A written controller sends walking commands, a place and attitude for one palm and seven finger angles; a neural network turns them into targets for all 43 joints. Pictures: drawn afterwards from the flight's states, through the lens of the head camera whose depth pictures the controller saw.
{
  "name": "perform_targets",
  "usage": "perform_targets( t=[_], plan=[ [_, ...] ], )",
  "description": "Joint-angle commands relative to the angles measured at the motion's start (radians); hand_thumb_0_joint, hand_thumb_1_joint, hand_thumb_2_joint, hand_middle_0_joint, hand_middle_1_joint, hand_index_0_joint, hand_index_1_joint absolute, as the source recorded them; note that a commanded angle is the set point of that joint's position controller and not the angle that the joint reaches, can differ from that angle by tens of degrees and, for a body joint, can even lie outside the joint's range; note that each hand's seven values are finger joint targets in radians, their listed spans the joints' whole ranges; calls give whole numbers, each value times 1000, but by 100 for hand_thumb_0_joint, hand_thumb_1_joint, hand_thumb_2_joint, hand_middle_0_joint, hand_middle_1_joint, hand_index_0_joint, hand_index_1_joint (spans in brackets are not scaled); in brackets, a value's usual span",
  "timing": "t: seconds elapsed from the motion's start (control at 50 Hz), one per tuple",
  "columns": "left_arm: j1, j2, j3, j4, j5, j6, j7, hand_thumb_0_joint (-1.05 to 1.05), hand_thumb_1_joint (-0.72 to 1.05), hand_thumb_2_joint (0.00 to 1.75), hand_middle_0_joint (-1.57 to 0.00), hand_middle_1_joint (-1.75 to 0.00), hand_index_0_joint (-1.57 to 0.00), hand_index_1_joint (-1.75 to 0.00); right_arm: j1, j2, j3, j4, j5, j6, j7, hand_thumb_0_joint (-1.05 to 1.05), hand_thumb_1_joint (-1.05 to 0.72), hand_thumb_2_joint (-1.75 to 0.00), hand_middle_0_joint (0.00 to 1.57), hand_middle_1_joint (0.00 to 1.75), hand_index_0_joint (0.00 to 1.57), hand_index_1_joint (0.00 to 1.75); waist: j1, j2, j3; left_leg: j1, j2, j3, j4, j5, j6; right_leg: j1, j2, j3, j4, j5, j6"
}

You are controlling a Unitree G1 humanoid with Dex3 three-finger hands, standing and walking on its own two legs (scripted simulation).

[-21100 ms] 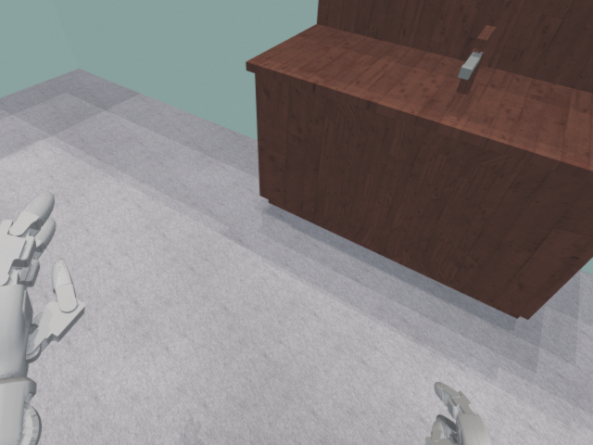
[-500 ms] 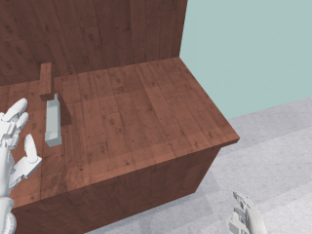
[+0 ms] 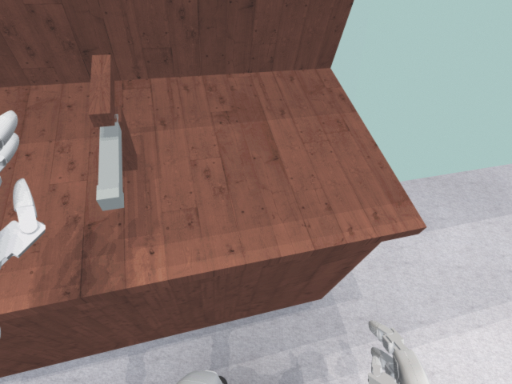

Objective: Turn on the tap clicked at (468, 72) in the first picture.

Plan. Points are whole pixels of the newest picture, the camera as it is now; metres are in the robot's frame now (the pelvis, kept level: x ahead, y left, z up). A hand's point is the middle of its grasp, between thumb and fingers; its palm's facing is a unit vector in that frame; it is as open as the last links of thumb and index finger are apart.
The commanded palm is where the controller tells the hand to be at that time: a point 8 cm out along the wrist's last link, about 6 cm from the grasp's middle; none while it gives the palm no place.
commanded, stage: come to a stop and stand still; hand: left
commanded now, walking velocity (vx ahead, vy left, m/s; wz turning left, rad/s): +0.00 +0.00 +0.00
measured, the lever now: (110, 196) +0.32 +0.25 +0.09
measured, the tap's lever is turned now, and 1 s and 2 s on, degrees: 0 0 0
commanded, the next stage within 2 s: look again from close up in 0.58 s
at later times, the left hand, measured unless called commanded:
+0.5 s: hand (45, 280) +0.18 +0.24 +0.16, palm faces +0.33 -0.89 -0.32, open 7.4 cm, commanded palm +0.12 +0.27 +0.18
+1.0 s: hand (35, 296) +0.17 +0.24 +0.16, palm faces +0.35 -0.89 -0.30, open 7.4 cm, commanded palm +0.11 +0.27 +0.18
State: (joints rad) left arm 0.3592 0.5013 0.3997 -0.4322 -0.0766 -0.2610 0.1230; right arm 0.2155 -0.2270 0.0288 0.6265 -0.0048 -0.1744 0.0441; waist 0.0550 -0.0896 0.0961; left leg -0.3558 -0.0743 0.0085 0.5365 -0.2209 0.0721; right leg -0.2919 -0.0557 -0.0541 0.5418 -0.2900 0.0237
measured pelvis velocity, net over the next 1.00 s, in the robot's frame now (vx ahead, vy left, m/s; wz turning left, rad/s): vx -0.04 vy -0.02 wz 0.02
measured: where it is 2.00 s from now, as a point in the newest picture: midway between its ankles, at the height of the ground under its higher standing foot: outside the picture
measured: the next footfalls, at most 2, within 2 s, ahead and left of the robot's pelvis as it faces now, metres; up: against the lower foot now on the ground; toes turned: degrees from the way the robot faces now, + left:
none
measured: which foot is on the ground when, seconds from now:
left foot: down 0.00-1.00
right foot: down 0.00-1.00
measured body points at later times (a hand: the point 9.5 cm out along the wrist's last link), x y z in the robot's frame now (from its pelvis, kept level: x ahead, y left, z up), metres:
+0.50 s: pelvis -0.03 -0.01 +0.00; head -0.01 +0.01 +0.45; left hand +0.16 +0.28 +0.18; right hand +0.14 -0.24 -0.07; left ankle +0.03 +0.07 -0.73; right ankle -0.01 -0.14 -0.73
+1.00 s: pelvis -0.04 -0.02 +0.01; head -0.03 +0.01 +0.45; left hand +0.14 +0.28 +0.18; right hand +0.15 -0.24 -0.06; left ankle +0.03 +0.07 -0.73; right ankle -0.01 -0.14 -0.73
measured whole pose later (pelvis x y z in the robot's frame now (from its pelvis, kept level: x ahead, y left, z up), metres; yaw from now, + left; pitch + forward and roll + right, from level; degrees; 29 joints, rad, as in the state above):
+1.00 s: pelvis -0.04 -0.02 +0.01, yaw +1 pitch -1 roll -2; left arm 0.43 0.41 0.32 -0.42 -0.14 -0.25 0.08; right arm 0.21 -0.21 0.02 0.61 0.04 -0.21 -0.01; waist 0.03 -0.02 0.04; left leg -0.32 -0.04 -0.03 0.46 -0.12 0.04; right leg -0.23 -0.02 -0.09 0.43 -0.18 0.01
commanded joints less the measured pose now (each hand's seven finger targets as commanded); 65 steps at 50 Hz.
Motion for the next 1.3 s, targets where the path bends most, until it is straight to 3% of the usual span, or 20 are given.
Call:
perform_targets(
  t=[0.0,0.08,0.1,0.14,0.18,0.24,0.36,0.38,0.4,0.48,0.5,0.58,0.6,0.68,0.7,0.88,0.9,1.02,1.14,1.28],
  plan=[
    [-13,120,67,-338,2,-91,12,0,90,90,-20,-30,-20,-30,-7,-154,-72,-139,12,-74,9,0,-90,-90,20,30,20,30,-5,225,-309,219,190,-154,-93,470,-78,41,-26,30,-9,38,-45],
    [44,144,140,-194,-21,-80,9,0,90,90,-20,-30,-20,-30,-49,-164,-83,-146,29,-56,-2,0,-90,-90,20,30,20,30,-12,128,-259,124,158,-143,-107,240,-90,75,-47,59,-68,169,-55],
    [38,102,110,-171,-31,-85,1,0,90,90,-20,-30,-20,-30,-22,-145,-77,-142,25,-46,-7,0,-90,-90,20,30,20,30,-16,95,-240,100,154,-140,-114,199,-97,79,-53,41,-82,172,-52],
    [10,116,123,-131,-47,-88,-8,0,90,90,-20,-30,-20,-30,-38,-149,-80,-147,30,-42,-18,0,-90,-90,20,30,20,30,-24,87,-200,83,146,-146,-127,70,-93,38,-64,60,-114,123,-54],
    [-11,133,128,-135,-47,-84,-13,0,90,90,-20,-30,-20,-30,-76,-150,-79,-159,42,-44,-28,0,-90,-90,20,30,20,30,-26,144,-191,107,150,-158,-158,6,-81,7,-58,76,-121,64,-52],
    [-24,97,81,-147,-56,-90,-25,0,90,90,-20,-30,-20,-30,-65,-136,-68,-168,40,-54,-33,0,-90,-90,20,30,20,30,-22,122,-176,75,138,-159,-161,-73,-66,20,-62,78,-163,42,-48],
    [-57,93,42,-225,-53,-89,-26,0,90,90,-20,-30,-20,-30,-79,-136,-65,-163,46,-83,-37,0,-90,-90,20,30,20,30,-26,139,-197,101,129,-167,-148,-45,-59,37,-64,90,-177,42,-48],
    [-58,130,73,-227,-50,-84,-20,0,90,90,-20,-30,-20,-30,-96,-144,-65,-166,52,-83,-40,0,-90,-90,20,30,20,30,-26,160,-202,116,133,-180,-162,-40,-63,32,-60,88,-169,29,-46],
    [-59,97,48,-227,-48,-89,-22,0,90,90,-20,-30,-20,-30,-80,-137,-61,-158,43,-82,-42,0,-90,-90,20,30,20,30,-24,168,-203,96,138,-180,-170,-56,-60,45,-56,69,-167,24,-43],
    [-31,140,90,-204,-51,-82,-18,0,90,90,-20,-30,-20,-30,-90,-141,-65,-161,50,-86,-46,0,-90,-90,20,30,20,30,-28,196,-186,94,140,-199,-181,-86,-64,28,-57,77,-174,-10,-45],
    [-25,104,68,-202,-54,-86,-22,0,90,90,-20,-30,-20,-30,-74,-131,-62,-155,43,-83,-46,0,-90,-90,20,30,20,30,-26,174,-188,83,145,-200,-191,-90,-64,39,-51,60,-170,-3,-42],
    [23,120,93,-177,-66,-79,-26,0,90,90,-20,-30,-20,-30,-92,-132,-67,-164,52,-90,-49,0,-90,-90,20,30,20,30,-27,149,-195,117,136,-190,-181,-47,-66,33,-59,71,-188,8,-42],
    [24,84,64,-179,-68,-84,-30,0,90,90,-20,-30,-20,-30,-77,-130,-66,-161,47,-88,-49,0,-90,-90,20,30,20,30,-27,136,-195,108,139,-185,-183,-45,-65,43,-56,60,-188,16,-41],
    [22,95,68,-161,-69,-74,-30,0,90,90,-20,-30,-20,-30,-96,-134,-69,-172,54,-95,-53,0,-90,-90,20,30,20,30,-27,134,-175,125,139,-194,-201,-67,-67,19,-55,71,-202,-18,-38],
    [12,65,38,-159,-69,-75,-32,0,90,90,-20,-30,-20,-30,-84,-132,-66,-169,49,-92,-54,0,-90,-90,20,30,20,30,-28,127,-166,104,141,-192,-206,-89,-64,25,-53,65,-205,-21,-36],
    [-24,119,71,-210,-61,-61,-20,0,90,90,-20,-30,-20,-30,-101,-131,-68,-173,51,-97,-59,0,-90,-90,20,30,20,30,-30,152,-200,131,135,-195,-185,-45,-62,54,-57,79,-206,9,-39],
    [-31,76,34,-219,-63,-65,-25,0,90,90,-20,-30,-20,-30,-95,-127,-64,-170,46,-94,-59,0,-90,-90,20,30,20,30,-31,163,-193,121,140,-196,-194,-44,-63,58,-53,67,-198,15,-39],
    [-23,76,34,-220,-62,-61,-20,0,90,90,-20,-30,-20,-30,-103,-125,-65,-180,48,-92,-57,0,-90,-90,20,30,20,30,-30,186,-167,103,142,-207,-210,-75,-64,56,-50,70,-203,4,-40],
    [-21,70,46,-185,-67,-58,-21,0,90,90,-20,-30,-20,-30,-102,-117,-69,-178,47,-87,-62,0,-90,-90,20,30,20,30,-28,129,-175,123,163,-216,-238,-80,-74,45,-34,56,-195,0,-31],
    [-74,69,35,-216,-56,-47,-18,0,90,90,-20,-30,-20,-30,-123,-104,-68,-182,44,-84,-59,0,-90,-90,20,30,20,30,-26,204,-179,116,197,-231,-288,-165,-73,47,-12,60,-156,0,-26]
  ],
)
